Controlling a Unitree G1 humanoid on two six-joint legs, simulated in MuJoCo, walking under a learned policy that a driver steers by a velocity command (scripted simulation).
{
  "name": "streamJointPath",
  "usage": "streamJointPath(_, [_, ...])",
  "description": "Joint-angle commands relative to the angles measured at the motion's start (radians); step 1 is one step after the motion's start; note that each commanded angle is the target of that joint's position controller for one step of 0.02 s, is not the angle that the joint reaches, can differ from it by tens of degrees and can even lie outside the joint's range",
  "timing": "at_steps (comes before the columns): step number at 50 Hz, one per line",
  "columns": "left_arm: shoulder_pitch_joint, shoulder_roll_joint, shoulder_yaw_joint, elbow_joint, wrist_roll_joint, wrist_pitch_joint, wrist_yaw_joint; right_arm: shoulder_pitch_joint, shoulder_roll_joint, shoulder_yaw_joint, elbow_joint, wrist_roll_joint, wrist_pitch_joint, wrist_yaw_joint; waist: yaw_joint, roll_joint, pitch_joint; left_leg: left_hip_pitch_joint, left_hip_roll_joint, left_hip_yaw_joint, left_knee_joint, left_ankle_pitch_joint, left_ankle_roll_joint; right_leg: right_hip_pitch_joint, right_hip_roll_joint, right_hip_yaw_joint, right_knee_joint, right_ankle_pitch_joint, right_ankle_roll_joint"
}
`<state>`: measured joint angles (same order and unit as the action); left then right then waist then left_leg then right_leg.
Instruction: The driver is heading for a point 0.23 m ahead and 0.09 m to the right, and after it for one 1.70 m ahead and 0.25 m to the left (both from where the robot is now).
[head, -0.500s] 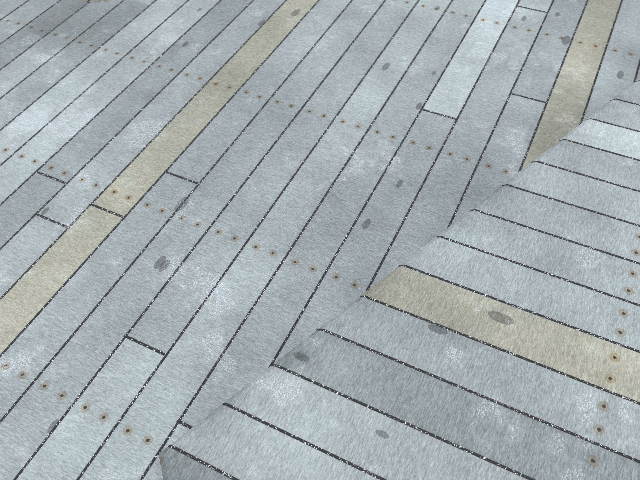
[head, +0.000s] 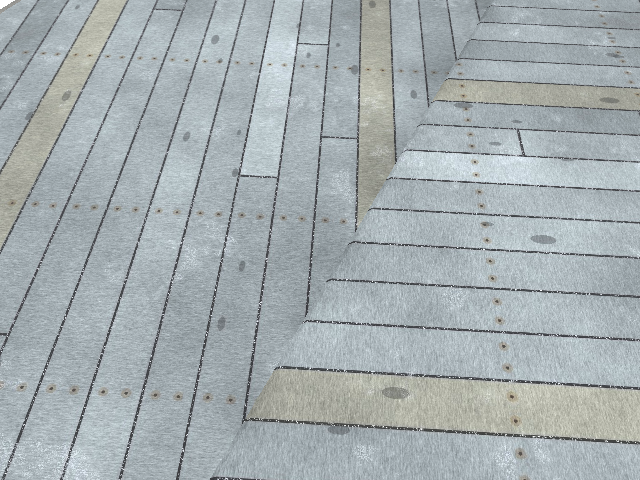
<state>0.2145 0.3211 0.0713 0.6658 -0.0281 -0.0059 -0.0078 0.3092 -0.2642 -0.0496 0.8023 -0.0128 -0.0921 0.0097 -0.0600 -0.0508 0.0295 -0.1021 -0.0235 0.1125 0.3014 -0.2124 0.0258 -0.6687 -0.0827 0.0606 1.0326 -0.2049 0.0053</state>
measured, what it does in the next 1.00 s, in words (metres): walks ahead: right foot, then left foot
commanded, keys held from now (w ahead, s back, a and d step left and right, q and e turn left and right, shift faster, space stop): w+e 0.34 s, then w+q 0.66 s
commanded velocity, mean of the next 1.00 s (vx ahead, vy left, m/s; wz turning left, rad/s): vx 0.50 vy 0.00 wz -0.07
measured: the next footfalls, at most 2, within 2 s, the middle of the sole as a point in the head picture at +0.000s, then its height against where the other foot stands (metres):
right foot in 0.24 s outside the picture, level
left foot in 0.80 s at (321, 401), level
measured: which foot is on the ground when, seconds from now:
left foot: down 0.00-0.26, up 0.28-0.78, down 0.80-1.00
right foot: up 0.00-0.22, down 0.24-0.82, up 0.84-1.00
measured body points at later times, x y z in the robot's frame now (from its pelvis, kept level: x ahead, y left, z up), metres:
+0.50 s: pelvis +0.27 -0.09 +0.00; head +0.29 -0.11 +0.45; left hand +0.42 +0.15 -0.10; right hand +0.37 -0.39 -0.10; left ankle +0.40 +0.07 -0.66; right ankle +0.25 -0.15 -0.74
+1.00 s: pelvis +0.60 -0.09 -0.01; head +0.62 -0.09 +0.44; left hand +0.72 +0.15 -0.13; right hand +0.60 -0.35 -0.14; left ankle +0.62 -0.02 -0.74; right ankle +0.61 -0.25 -0.67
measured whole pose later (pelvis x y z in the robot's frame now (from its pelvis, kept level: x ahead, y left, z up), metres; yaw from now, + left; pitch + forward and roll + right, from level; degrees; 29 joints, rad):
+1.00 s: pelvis +0.60 -0.09 -0.01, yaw +0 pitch +1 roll +2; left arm 0.26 0.26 -0.03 0.76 0.11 -0.09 -0.03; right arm 0.39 -0.25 -0.02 0.87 -0.06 -0.11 0.04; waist -0.05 -0.03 0.01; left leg -0.26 -0.16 -0.03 0.43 -0.19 0.12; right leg -0.59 -0.07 0.12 1.14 -0.33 0.02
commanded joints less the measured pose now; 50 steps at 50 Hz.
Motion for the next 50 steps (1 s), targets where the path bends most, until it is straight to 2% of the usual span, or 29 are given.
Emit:
streamJointPath(1, [-0.055,0.013,-0.004,-0.081,0.002,-0.019,-0.018,-0.080,-0.164,-0.038,-0.061,0.005,-0.010,-0.003,0.011,0.122,0.001,0.039,0.265,-0.109,-0.144,0.289,0.156,-0.043,-0.030,-0.002,-0.146,0.139,0.001])
streamJointPath(5, [-0.169,0.003,-0.012,-0.118,0.000,-0.027,-0.042,-0.032,-0.198,-0.044,-0.028,0.020,0.007,-0.004,-0.028,0.102,0.039,0.097,0.287,-0.028,-0.148,0.314,0.139,-0.009,-0.014,-0.063,-0.317,0.206,-0.022])
streamJointPath(8, [-0.209,0.015,-0.008,-0.146,0.004,-0.025,-0.051,-0.009,-0.227,-0.054,-0.009,0.036,0.027,-0.008,-0.021,0.115,0.050,0.182,0.306,0.023,-0.087,0.480,0.109,0.022,0.020,-0.112,-0.392,0.129,-0.058])
streamJointPath(10, [-0.144,0.055,0.013,-0.140,0.008,-0.020,-0.051,-0.020,-0.259,-0.064,-0.010,0.045,0.040,-0.016,0.037,0.155,-0.008,0.212,0.304,0.061,0.060,0.821,0.086,0.150,0.085,-0.165,-0.405,0.026,-0.100])
streamJointPath(11, [-0.031,0.091,0.035,-0.111,0.007,-0.018,-0.046,-0.032,-0.268,-0.066,-0.013,0.046,0.049,-0.022,0.106,0.154,-0.071,0.193,0.285,0.084,0.215,0.915,0.067,0.296,0.126,-0.184,-0.440,0.030,-0.128])
streamJointPath(12, [0.147,0.149,0.069,-0.060,0.004,-0.012,-0.032,-0.038,-0.245,-0.058,-0.021,0.042,0.050,-0.027,0.195,0.117,-0.162,0.067,0.244,0.104,0.440,0.841,0.030,0.566,0.153,-0.162,-0.498,0.096,-0.166])
streamJointPath(13, [0.255,0.235,0.090,-0.033,-0.004,-0.002,-0.010,0.008,-0.139,-0.021,-0.044,-0.008,0.043,-0.024,0.187,-0.096,-0.251,-0.236,0.174,0.093,0.767,0.144,-0.013,0.874,-0.060,0.153,-0.484,0.145,-0.235])
streamJointPath(14, [0.202,0.285,0.085,-0.074,-0.005,-0.018,-0.018,0.048,-0.075,0.008,-0.109,0.002,0.012,-0.012,0.105,-0.238,-0.408,-0.580,-0.030,-0.091,1.064,-0.402,-0.056,1.099,-0.258,0.749,-0.675,-0.162,-0.441])
streamJointPath(15, [0.194,0.185,0.060,-0.075,-0.003,-0.032,-0.027,-0.084,-0.183,-0.016,-0.122,0.038,-0.017,0.001,0.181,-0.071,-0.354,-0.688,0.035,-0.210,1.100,-0.331,-0.042,1.055,-0.241,0.693,-0.754,-0.221,-0.382])
streamJointPath(16, [0.164,0.151,0.046,-0.063,0.003,-0.043,-0.025,-0.142,-0.190,-0.017,-0.148,0.061,-0.035,0.007,0.166,-0.047,-0.208,-0.716,0.068,-0.189,1.051,-0.238,-0.022,0.923,-0.206,0.556,-0.760,-0.165,-0.345])
streamJointPath(17, [0.107,0.136,0.039,-0.066,0.007,-0.051,-0.023,-0.143,-0.174,-0.014,-0.139,0.042,-0.043,-0.003,0.119,0.046,-0.133,-0.664,0.110,-0.194,0.970,-0.158,-0.022,0.781,-0.162,0.453,-0.763,-0.045,-0.315])
streamJointPath(18, [0.050,0.093,0.025,-0.069,0.014,-0.052,-0.019,-0.119,-0.177,-0.019,-0.122,0.024,-0.039,-0.007,0.083,0.053,-0.099,-0.602,0.144,-0.186,0.900,-0.105,-0.029,0.680,-0.133,0.352,-0.775,0.066,-0.296])
streamJointPath(19, [0.021,0.075,0.014,-0.079,0.031,-0.056,-0.015,-0.082,-0.177,-0.022,-0.111,0.025,-0.029,-0.002,0.055,0.007,-0.091,-0.536,0.161,-0.187,0.884,-0.073,-0.037,0.604,-0.124,0.312,-0.795,0.164,-0.297])
streamJointPath(20, [0.011,0.061,0.010,-0.072,0.032,-0.061,-0.013,-0.053,-0.169,-0.023,-0.099,0.025,-0.018,-0.001,0.043,0.002,-0.088,-0.511,0.170,-0.178,0.854,-0.064,-0.050,0.576,-0.114,0.268,-0.807,0.245,-0.298])
streamJointPath(24, [0.055,0.090,0.012,-0.019,0.034,-0.080,-0.003,-0.110,-0.119,-0.012,-0.099,0.021,0.016,0.000,0.062,0.008,-0.020,-0.547,0.175,-0.147,0.711,0.089,-0.081,0.497,-0.085,0.098,-0.857,0.379,-0.269])
streamJointPath(28, [0.083,0.095,0.007,0.015,0.037,-0.088,0.004,-0.207,-0.092,-0.002,-0.120,0.034,0.011,0.012,0.110,-0.001,0.016,-0.532,0.141,-0.136,0.463,0.336,-0.056,0.520,-0.056,-0.013,-0.892,0.307,-0.204])
streamJointPath(34, [0.158,0.114,0.014,0.089,0.026,-0.075,0.006,-0.351,-0.072,0.006,-0.196,0.039,0.004,0.051,0.163,0.036,0.077,-0.643,0.083,-0.126,0.267,0.314,0.005,0.746,-0.140,-0.058,-0.855,0.366,-0.183])
streamJointPath(37, [0.137,0.141,0.022,0.093,0.025,-0.051,0.022,-0.318,-0.083,0.000,-0.220,0.033,-0.002,0.070,0.124,-0.001,0.025,-0.590,0.034,-0.069,0.242,0.172,0.053,0.831,-0.159,-0.090,-0.724,0.697,-0.156])
streamJointPath(39, [0.112,0.165,0.025,0.081,0.025,-0.031,0.040,-0.130,-0.154,-0.035,-0.187,0.026,0.007,0.062,0.023,-0.040,-0.116,-0.332,-0.044,-0.015,0.265,0.098,0.096,0.811,-0.132,-0.130,-0.465,1.045,-0.127])
streamJointPath(40, [0.267,0.055,-0.042,0.169,0.240,-0.088,-0.056,0.045,-0.188,-0.030,-0.102,-0.046,0.002,0.026,-0.015,0.026,-0.190,0.006,-0.061,-0.101,0.243,0.300,0.141,0.668,-0.118,-0.141,-0.365,0.984,-0.094])
streamJointPath(41, [0.386,0.008,-0.057,0.145,0.226,-0.114,-0.081,0.225,-0.231,-0.052,-0.075,-0.047,0.007,0.014,-0.036,0.108,-0.421,0.603,0.092,-0.385,0.369,0.259,0.364,0.232,-0.030,-0.121,-0.058,0.655,0.023])
streamJointPath(42, [0.301,0.044,-0.058,0.145,0.171,-0.135,-0.111,0.362,-0.220,-0.045,-0.031,-0.042,0.015,0.012,-0.164,0.183,-0.488,0.815,0.302,-0.830,0.191,0.174,0.511,-0.098,0.187,-0.053,0.265,-0.332,0.110])
streamJointPath(43, [0.054,0.064,-0.044,0.073,0.104,-0.132,-0.108,0.429,-0.196,-0.049,0.042,-0.057,-0.004,0.007,-0.240,0.100,-0.251,0.684,0.276,-0.807,0.093,-0.036,0.356,-0.294,0.141,0.096,0.417,-0.310,0.065])
streamJointPath(44, [-0.041,0.087,-0.044,0.031,0.103,-0.138,-0.082,0.334,-0.202,-0.046,0.053,-0.055,-0.025,0.011,-0.183,0.081,-0.055,0.434,0.260,-0.725,0.053,-0.119,0.301,-0.346,0.088,0.113,0.430,-0.249,0.042])
streamJointPath(45, [-0.006,0.099,-0.048,0.029,0.134,-0.133,-0.051,0.207,-0.136,-0.017,0.040,-0.054,-0.034,0.017,-0.088,0.057,-0.070,0.250,0.234,-0.656,0.010,-0.056,0.298,-0.219,0.043,0.126,0.318,-0.170,0.004])
streamJointPath(46, [0.030,0.064,-0.061,0.034,0.161,-0.124,-0.029,0.093,-0.062,0.011,0.024,-0.047,-0.041,0.028,-0.011,0.070,-0.051,0.080,0.214,-0.593,-0.032,-0.003,0.304,-0.118,0.007,0.122,0.242,-0.118,-0.018])
streamJointPath(47, [0.059,0.039,-0.072,0.041,0.166,-0.109,-0.015,-0.011,-0.037,0.025,-0.016,-0.045,-0.038,0.030,0.050,0.081,-0.047,-0.088,0.201,-0.571,-0.079,0.009,0.309,-0.006,-0.021,0.109,0.197,-0.112,-0.019])
streamJointPath(48, [0.076,0.039,-0.073,0.040,0.154,-0.092,-0.007,-0.071,-0.034,0.029,-0.038,-0.043,-0.043,0.032,0.082,0.081,-0.048,-0.185,0.185,-0.557,-0.112,-0.018,0.317,0.050,-0.027,0.096,0.150,-0.147,-0.007])
streamJointPath(50, [0.076,0.036,-0.083,0.034,0.116,-0.076,-0.002,-0.098,-0.087,0.016,-0.065,-0.044,-0.065,0.033,0.080,0.072,-0.041,-0.277,0.137,-0.482,-0.124,-0.010,0.301,0.071,-0.029,0.050,0.036,-0.063,0.037])
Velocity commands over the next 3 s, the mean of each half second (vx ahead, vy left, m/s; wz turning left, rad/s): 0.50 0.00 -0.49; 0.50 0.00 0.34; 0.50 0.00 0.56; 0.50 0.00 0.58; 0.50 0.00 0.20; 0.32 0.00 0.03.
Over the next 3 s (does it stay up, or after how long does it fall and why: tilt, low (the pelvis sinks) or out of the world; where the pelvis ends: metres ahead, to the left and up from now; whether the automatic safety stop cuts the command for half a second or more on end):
stays up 1.55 0.29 -0.14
